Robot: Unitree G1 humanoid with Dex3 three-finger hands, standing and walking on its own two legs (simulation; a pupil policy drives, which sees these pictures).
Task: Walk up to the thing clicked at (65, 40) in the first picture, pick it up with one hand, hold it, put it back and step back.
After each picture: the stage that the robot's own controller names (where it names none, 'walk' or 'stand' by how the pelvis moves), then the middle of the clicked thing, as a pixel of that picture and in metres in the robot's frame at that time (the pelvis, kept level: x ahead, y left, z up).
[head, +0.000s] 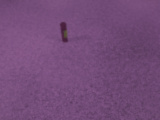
stand; (64, 32) +1.46 +0.22 -0.65
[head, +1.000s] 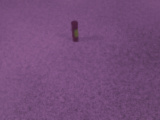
walk; (75, 31) +1.33 +0.17 -0.64
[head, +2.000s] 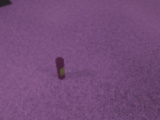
walk; (60, 69) +0.83 +0.19 -0.63
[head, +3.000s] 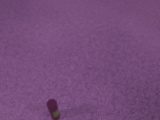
walk; (53, 110) +0.48 +0.20 -0.64
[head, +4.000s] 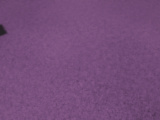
stand; out of the picture +0.30 +0.19 -0.64
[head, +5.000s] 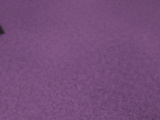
stand; out of the picture +0.27 +0.18 -0.64
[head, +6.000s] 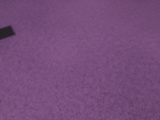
stand; out of the picture +0.28 +0.16 -0.66
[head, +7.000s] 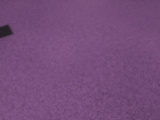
stand; out of the picture +0.28 +0.16 -0.66
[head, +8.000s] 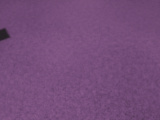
stand; out of the picture +0.25 +0.19 -0.66
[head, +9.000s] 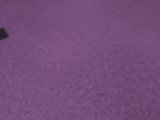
stand; out of the picture +0.25 +0.18 -0.66
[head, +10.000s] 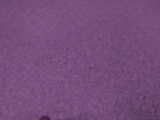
go down; out of the picture +0.27 +0.20 -0.59
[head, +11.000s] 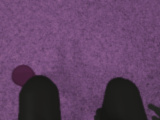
go down; (28, 80) +0.32 +0.23 -0.24
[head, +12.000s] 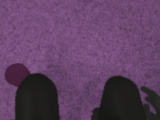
close in; (23, 79) +0.32 +0.23 -0.23
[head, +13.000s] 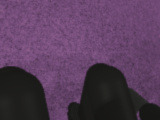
close in; out of the picture +0.29 +0.26 -0.15
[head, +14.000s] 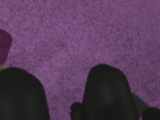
lift; out of the picture +0.35 +0.24 -0.15
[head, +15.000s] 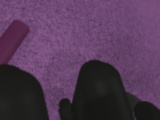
lift; (3, 51) +0.43 +0.16 -0.23
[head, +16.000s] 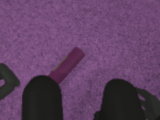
lift; (64, 68) +0.43 +0.10 -0.32
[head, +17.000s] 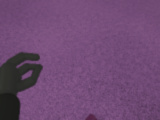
go down; out of the picture +0.34 +0.00 -0.67
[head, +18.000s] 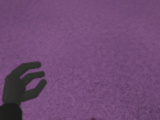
go down; out of the picture +0.32 +0.00 -0.70
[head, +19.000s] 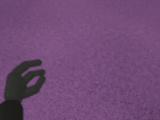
stand; out of the picture +0.30 -0.01 -0.70
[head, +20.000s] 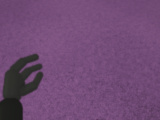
stand; out of the picture +0.29 -0.03 -0.69
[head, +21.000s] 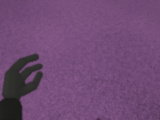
stand; out of the picture +0.29 -0.04 -0.69
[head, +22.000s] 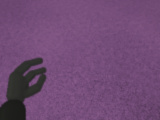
stand; out of the picture +0.28 -0.04 -0.69
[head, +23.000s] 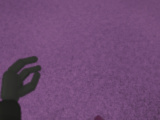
stand; out of the picture +0.28 -0.05 -0.68
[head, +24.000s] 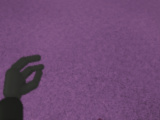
stand; out of the picture +0.28 -0.05 -0.69
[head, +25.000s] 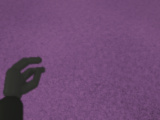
stand; out of the picture +0.27 -0.05 -0.70
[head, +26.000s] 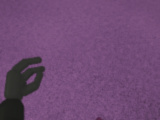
stand; out of the picture +0.28 -0.05 -0.69
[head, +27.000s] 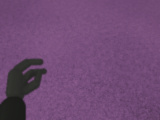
stand; out of the picture +0.28 -0.04 -0.70
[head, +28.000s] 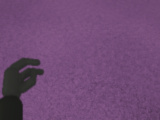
stand; out of the picture +0.29 -0.04 -0.70
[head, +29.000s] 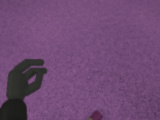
stand; out of the picture +0.30 -0.03 -0.67
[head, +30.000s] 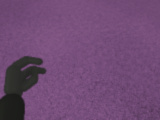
stand; out of the picture +0.29 -0.03 -0.70
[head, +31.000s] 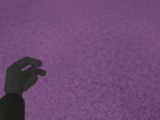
stand; out of the picture +0.30 -0.02 -0.70
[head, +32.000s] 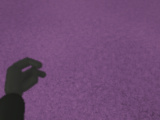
hold; out of the picture +0.30 -0.01 -0.71
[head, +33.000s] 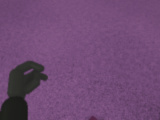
hold; out of the picture +0.32 +0.00 -0.70
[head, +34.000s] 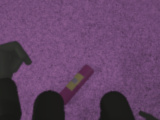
crouch; (75, 84) +0.39 +0.03 -0.44
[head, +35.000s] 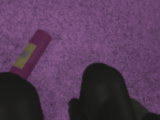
lower; (28, 59) +0.40 +0.10 -0.25
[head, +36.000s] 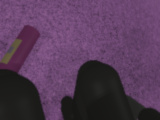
lower; (16, 56) +0.41 +0.12 -0.24
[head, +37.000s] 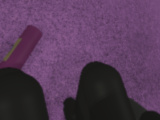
lower; (18, 55) +0.42 +0.13 -0.25
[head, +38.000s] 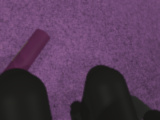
lower; (26, 56) +0.43 +0.14 -0.25
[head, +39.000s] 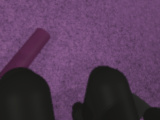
open; (26, 55) +0.43 +0.15 -0.25
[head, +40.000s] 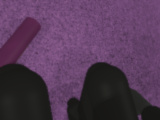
rise; (15, 47) +0.43 +0.16 -0.24
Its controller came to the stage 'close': yes
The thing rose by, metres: 0.00
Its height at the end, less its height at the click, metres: -0.09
